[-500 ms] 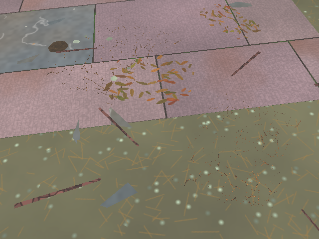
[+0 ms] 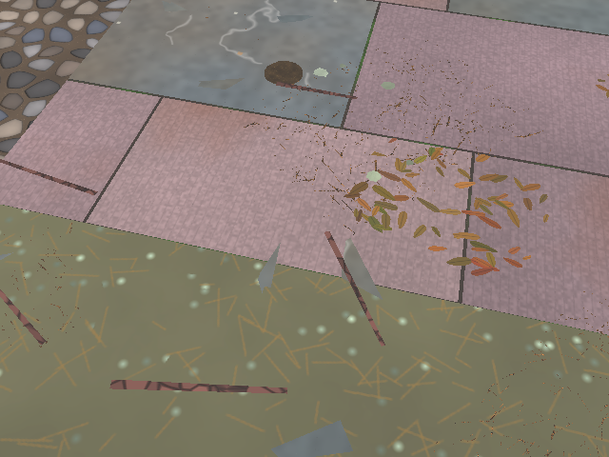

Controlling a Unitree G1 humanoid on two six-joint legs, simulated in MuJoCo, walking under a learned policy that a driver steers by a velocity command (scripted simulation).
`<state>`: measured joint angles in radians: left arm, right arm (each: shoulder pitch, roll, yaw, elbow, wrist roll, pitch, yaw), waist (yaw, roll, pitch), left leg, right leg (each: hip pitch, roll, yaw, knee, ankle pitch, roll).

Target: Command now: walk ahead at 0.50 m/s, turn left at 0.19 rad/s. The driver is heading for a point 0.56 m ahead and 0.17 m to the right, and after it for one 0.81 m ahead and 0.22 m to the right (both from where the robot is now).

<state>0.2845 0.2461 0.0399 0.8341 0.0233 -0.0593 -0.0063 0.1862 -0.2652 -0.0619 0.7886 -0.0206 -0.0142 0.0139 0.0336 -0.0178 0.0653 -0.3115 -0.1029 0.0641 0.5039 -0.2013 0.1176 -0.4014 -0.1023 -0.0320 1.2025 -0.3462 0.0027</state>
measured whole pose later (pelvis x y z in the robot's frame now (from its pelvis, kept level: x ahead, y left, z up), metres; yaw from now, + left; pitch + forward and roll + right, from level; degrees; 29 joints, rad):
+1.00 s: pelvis +0.50 -0.08 -0.01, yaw -31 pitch +1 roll -1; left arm 0.31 0.31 0.08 0.82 0.01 0.00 0.02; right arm 0.10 -0.26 0.00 0.71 -0.02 -0.04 -0.03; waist 0.07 -0.02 0.09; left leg -0.44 0.00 0.02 0.56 -0.14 0.04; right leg -0.31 0.17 0.11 1.09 -0.56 -0.04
